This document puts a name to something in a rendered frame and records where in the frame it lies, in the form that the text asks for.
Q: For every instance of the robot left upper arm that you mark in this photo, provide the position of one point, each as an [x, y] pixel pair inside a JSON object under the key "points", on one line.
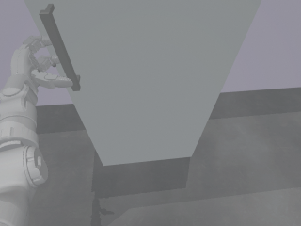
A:
{"points": [[22, 170]]}

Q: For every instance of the robot left forearm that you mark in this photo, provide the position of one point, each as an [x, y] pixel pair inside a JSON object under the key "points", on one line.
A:
{"points": [[18, 113]]}

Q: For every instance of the left robot hand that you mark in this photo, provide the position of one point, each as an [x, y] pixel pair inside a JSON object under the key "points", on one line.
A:
{"points": [[24, 63]]}

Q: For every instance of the handle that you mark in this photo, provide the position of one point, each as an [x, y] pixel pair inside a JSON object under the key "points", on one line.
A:
{"points": [[48, 21]]}

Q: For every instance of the fridge door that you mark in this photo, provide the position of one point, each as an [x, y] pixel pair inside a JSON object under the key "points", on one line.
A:
{"points": [[150, 71]]}

